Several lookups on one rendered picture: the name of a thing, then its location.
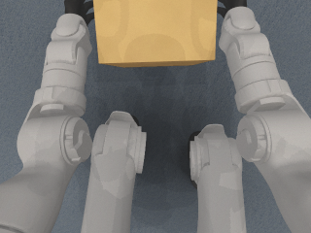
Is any robot left hand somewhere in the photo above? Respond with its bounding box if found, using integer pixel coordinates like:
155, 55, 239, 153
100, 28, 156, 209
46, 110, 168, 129
64, 0, 95, 27

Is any robot right hand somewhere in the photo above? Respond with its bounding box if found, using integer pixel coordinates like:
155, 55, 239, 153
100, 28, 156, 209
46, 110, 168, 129
217, 0, 247, 18

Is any carton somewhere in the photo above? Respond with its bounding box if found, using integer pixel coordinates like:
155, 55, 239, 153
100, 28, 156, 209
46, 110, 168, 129
93, 0, 218, 68

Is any left robot foot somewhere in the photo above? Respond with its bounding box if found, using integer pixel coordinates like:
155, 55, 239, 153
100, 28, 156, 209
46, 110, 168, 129
131, 115, 140, 126

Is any right robot upper arm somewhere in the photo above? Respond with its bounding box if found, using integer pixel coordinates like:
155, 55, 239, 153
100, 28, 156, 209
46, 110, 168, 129
235, 109, 311, 233

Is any robot right shin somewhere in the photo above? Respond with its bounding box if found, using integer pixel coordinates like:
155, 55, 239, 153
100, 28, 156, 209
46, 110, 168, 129
195, 124, 243, 183

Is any left robot forearm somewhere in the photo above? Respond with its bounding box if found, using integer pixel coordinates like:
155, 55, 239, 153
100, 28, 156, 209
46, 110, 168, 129
17, 14, 92, 157

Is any right robot forearm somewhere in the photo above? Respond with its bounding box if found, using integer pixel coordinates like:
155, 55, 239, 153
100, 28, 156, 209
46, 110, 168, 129
219, 6, 311, 119

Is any left robot upper arm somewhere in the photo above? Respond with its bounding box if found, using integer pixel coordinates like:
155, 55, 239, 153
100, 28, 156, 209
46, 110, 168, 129
0, 115, 93, 233

